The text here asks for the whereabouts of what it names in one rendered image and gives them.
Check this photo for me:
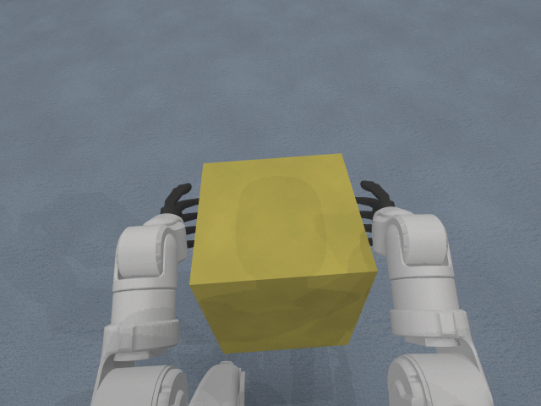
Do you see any left robot thigh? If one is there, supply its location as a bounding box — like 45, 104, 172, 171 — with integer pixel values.
189, 364, 246, 406

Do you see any robot left hand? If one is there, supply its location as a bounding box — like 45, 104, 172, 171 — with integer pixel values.
161, 184, 199, 248

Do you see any right robot upper arm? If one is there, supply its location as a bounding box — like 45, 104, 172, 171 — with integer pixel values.
387, 353, 493, 406

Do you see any left robot upper arm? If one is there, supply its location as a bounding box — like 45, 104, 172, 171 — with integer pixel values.
92, 365, 189, 406

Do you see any robot right hand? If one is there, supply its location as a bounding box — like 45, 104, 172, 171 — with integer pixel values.
355, 181, 395, 246

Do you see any robot left forearm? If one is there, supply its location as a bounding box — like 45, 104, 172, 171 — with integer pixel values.
90, 213, 188, 406

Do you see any carton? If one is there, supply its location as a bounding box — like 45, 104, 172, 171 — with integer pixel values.
189, 153, 378, 354

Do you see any robot right forearm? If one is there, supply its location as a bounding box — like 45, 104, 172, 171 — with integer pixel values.
372, 206, 494, 406

